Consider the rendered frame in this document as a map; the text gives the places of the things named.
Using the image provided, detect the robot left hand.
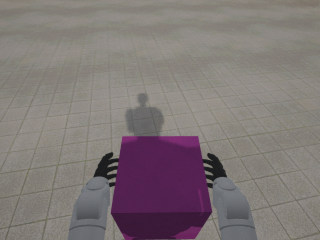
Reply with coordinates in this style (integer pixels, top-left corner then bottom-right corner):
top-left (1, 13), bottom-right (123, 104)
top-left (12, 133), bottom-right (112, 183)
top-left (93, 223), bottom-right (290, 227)
top-left (93, 152), bottom-right (119, 187)

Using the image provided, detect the right robot forearm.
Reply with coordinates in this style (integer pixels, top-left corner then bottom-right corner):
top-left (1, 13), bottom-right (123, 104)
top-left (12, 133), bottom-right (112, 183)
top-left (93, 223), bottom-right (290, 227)
top-left (212, 177), bottom-right (258, 240)

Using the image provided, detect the robot right hand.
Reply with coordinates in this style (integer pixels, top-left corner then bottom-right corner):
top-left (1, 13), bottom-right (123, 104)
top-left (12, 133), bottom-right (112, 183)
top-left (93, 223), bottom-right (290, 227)
top-left (202, 153), bottom-right (227, 189)

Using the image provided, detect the left robot forearm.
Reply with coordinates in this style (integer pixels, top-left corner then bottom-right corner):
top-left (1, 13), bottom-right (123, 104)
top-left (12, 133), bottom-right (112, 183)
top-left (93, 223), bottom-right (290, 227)
top-left (67, 176), bottom-right (110, 240)

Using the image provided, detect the carton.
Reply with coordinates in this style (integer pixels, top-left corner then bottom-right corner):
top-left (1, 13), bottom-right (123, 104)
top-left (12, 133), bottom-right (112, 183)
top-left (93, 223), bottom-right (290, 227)
top-left (111, 136), bottom-right (212, 240)

